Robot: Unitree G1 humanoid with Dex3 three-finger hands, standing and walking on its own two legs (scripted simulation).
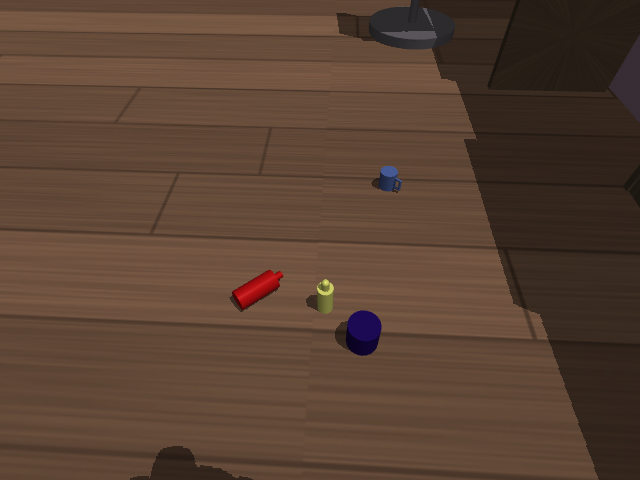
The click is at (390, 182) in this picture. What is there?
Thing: mug
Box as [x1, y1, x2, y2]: [379, 166, 401, 190]
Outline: 383,167 380,172 379,187 383,190 391,190 394,188 399,190 401,181 396,177 397,170 391,166
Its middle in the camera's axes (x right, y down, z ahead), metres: +0.34 -0.27 +1.83
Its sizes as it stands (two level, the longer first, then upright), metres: 0.114 0.080 0.090
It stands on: the floor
